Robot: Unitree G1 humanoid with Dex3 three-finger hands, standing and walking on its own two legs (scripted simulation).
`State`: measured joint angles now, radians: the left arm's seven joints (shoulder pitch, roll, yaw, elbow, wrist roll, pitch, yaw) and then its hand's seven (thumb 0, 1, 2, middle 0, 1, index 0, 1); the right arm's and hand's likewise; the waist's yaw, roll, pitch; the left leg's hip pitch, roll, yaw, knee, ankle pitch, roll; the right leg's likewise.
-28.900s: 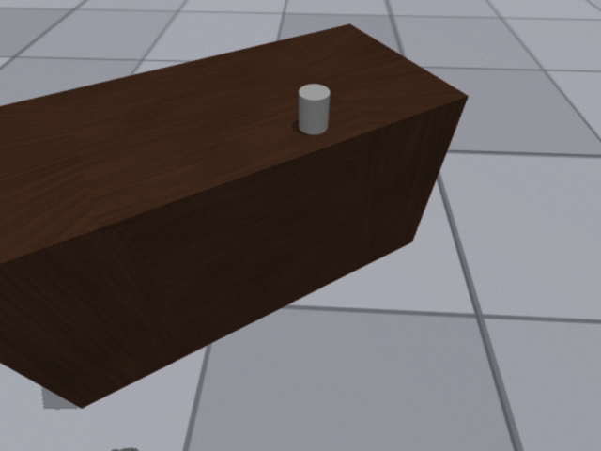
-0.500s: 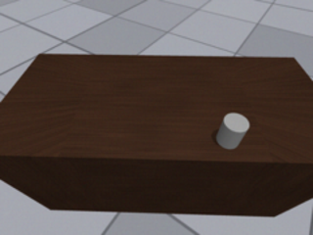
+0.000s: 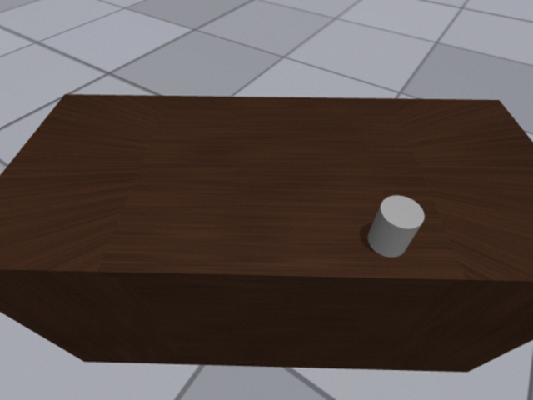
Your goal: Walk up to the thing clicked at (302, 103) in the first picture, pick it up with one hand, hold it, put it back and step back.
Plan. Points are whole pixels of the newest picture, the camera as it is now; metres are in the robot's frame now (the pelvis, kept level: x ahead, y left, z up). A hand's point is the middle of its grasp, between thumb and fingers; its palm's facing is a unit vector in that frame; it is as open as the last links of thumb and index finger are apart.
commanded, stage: stand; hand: right
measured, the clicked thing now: (394, 226) +0.43 -0.21 -0.03
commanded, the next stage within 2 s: step back in 0.24 s
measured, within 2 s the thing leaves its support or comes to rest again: neither
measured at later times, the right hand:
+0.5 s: hand out of the picture +0.07 -0.29 -0.17, palm faces -0.02 +0.93 -0.36, open 7.4 cm
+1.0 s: hand out of the picture -0.05 -0.24 -0.15, palm faces -0.08 +0.90 -0.43, open 7.4 cm
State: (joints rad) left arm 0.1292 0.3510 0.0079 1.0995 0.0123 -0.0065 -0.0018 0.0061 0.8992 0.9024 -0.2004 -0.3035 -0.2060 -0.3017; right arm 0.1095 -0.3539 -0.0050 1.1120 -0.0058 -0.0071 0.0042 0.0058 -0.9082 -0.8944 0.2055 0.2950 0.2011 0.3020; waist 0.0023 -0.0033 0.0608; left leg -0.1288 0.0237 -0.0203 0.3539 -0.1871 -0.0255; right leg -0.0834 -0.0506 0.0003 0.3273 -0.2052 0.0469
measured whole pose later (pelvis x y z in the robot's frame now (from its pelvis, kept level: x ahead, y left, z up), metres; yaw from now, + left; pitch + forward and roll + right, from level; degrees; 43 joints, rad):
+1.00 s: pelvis -0.14 +0.02 -0.01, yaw +1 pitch -1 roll -1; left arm 0.13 0.39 0.07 0.86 0.00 0.06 0.03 0.01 0.90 0.90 -0.20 -0.30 -0.21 -0.30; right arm 0.14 -0.35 -0.04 0.90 -0.03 0.05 -0.01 0.01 -0.90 -0.89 0.21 0.30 0.21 0.30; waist 0.01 -0.05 0.18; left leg -0.24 -0.01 0.00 0.54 -0.29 0.04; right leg -0.46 0.11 0.15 1.13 -0.48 0.00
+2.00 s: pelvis -0.42 +0.02 -0.03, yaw -4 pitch -3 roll -3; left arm 0.20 0.36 0.08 0.89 0.03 0.05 -0.01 0.01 0.90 0.90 -0.20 -0.30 -0.20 -0.30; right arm 0.07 -0.43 -0.06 0.81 -0.02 0.05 -0.01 0.00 -0.91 -0.89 0.21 0.30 0.20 0.30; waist 0.01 0.07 0.21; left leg -0.44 0.09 -0.05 0.68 -0.21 -0.01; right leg -0.20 0.06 0.03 0.64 -0.38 0.00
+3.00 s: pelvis -0.66 -0.01 -0.02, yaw +1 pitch -2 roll +1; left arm 0.21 0.39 0.07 0.94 0.04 -0.01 0.00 0.01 0.90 0.90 -0.20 -0.30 -0.21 -0.30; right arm 0.23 -0.37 -0.05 1.00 -0.03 0.01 0.02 0.01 -0.91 -0.89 0.20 0.29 0.20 0.30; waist 0.04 -0.01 0.09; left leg -0.23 -0.05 -0.03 0.56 -0.29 0.00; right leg -0.24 -0.06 -0.01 0.63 -0.35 0.01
